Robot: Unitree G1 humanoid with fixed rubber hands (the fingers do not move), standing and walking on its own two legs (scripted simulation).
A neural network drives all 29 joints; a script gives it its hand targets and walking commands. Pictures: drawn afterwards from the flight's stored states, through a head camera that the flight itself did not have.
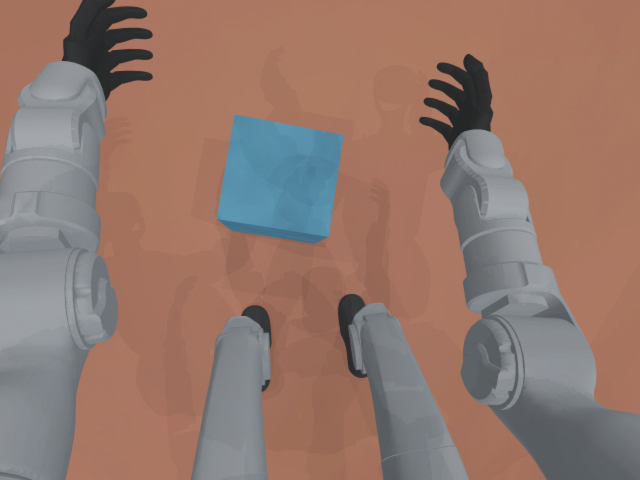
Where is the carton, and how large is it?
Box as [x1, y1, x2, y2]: [217, 114, 343, 243]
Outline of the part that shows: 234,114 217,219 231,230 314,243 328,236 343,135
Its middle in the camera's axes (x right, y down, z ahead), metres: -0.09 -0.12 +0.86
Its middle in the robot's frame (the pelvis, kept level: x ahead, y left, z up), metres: +0.50 +0.01 -0.52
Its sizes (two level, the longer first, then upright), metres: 0.210 0.200 0.250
